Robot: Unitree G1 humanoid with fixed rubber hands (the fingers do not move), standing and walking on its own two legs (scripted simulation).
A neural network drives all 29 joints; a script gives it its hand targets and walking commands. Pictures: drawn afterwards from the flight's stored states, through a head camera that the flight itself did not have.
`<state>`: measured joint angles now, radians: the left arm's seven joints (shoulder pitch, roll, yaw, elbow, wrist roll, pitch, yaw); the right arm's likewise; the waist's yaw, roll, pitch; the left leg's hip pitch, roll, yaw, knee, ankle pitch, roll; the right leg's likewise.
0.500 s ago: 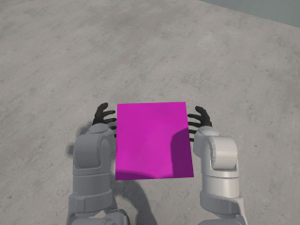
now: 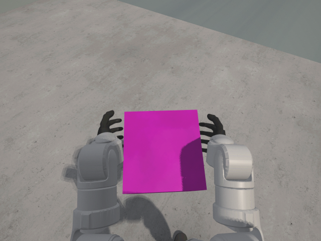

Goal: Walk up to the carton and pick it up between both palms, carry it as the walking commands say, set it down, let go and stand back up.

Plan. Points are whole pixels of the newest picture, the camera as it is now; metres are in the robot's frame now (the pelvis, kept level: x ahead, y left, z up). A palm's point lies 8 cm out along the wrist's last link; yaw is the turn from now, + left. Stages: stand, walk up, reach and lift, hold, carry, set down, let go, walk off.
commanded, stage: carry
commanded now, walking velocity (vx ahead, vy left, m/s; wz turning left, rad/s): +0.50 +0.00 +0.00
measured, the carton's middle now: (161, 156) +0.33 +0.01 -0.01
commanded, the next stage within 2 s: none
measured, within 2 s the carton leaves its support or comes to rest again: neither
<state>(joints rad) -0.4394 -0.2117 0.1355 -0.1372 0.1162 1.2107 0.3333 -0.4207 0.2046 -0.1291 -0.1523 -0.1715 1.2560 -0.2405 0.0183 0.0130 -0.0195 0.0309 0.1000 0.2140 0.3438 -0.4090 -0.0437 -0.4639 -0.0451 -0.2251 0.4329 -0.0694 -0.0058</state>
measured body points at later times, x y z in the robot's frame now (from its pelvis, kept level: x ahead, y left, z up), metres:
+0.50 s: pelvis +0.35 +0.03 -0.01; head +0.37 +0.04 +0.44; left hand +0.68 +0.15 +0.07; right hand +0.67 -0.10 +0.07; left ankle +0.43 +0.12 -0.73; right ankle +0.17 -0.09 -0.67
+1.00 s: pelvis +0.69 -0.02 +0.01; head +0.72 -0.02 +0.46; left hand +1.01 +0.12 +0.08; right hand +1.01 -0.14 +0.07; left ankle +0.60 +0.11 -0.65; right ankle +0.71 -0.10 -0.73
